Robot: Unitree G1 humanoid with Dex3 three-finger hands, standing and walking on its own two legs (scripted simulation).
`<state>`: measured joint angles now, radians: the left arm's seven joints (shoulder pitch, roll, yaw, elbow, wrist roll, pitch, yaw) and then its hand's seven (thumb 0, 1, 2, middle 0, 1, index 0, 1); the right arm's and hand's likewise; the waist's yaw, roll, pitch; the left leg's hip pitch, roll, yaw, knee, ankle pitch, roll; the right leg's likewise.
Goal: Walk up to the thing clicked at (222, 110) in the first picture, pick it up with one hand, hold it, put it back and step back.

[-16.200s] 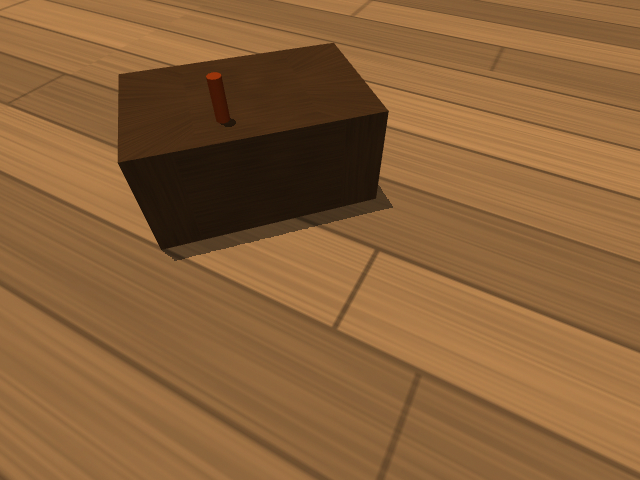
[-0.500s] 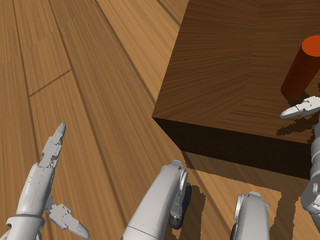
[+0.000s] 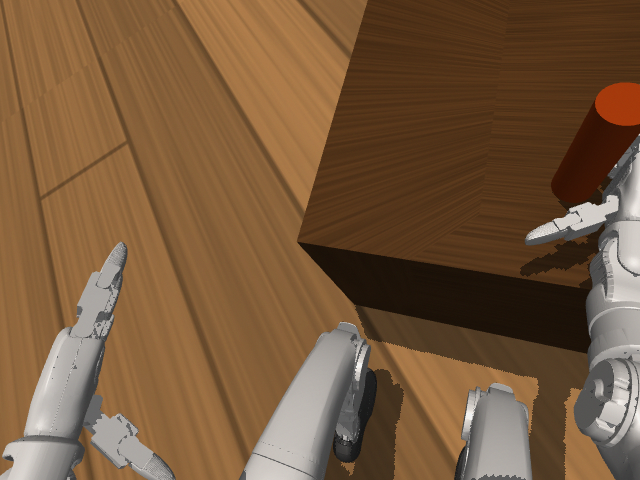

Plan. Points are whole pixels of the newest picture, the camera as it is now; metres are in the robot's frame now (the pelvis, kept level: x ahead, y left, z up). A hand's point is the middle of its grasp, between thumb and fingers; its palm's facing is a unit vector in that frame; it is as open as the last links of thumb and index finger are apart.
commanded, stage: close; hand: right
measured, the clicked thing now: (594, 151) +0.54 -0.15 -0.03
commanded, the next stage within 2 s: settle in 0.68 s
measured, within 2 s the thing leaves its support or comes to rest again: leaves its support in 1.02 s
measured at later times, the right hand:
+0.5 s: hand (577, 159) +0.53 -0.14 -0.04, palm faces +0.02 +1.00 +0.01, open 12.4 cm
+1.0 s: hand (582, 158) +0.53 -0.14 -0.03, palm faces +0.02 +1.00 +0.01, open 6.9 cm
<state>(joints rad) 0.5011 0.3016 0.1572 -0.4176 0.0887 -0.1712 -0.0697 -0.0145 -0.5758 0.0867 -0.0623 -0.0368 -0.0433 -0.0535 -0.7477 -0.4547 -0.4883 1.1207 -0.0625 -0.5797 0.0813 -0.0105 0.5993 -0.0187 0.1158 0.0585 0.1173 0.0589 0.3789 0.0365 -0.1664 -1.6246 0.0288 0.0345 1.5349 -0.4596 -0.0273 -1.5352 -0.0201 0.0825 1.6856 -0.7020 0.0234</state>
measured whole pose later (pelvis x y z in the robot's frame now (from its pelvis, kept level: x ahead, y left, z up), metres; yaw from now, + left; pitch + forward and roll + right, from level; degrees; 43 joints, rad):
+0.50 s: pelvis +0.00 +0.00 +0.00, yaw +0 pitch +33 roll +4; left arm 0.51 0.32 0.16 -0.44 0.08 -0.15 -0.07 -0.01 -0.55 0.07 -0.06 -0.05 -0.05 -0.05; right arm -0.81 -0.51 -0.49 1.12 -0.07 -0.55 0.09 -0.01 0.38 -0.27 0.76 0.51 0.76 0.51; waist 0.40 0.04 -0.16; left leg -1.65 0.03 0.03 1.54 -0.46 -0.03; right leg -1.56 -0.02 0.08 1.69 -0.70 0.03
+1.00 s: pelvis +0.00 +0.00 +0.01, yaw +0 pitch +31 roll +4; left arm 0.50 0.32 0.14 -0.44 0.07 -0.15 -0.06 -0.01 -0.56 0.07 -0.08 -0.05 -0.07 -0.06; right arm -0.80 -0.52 -0.49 1.13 -0.06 -0.52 0.10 -0.03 0.04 -1.03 0.89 1.07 0.94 1.07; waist 0.40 0.04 -0.15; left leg -1.60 0.02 0.04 1.50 -0.45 -0.02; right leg -1.52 -0.03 0.08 1.65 -0.69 0.03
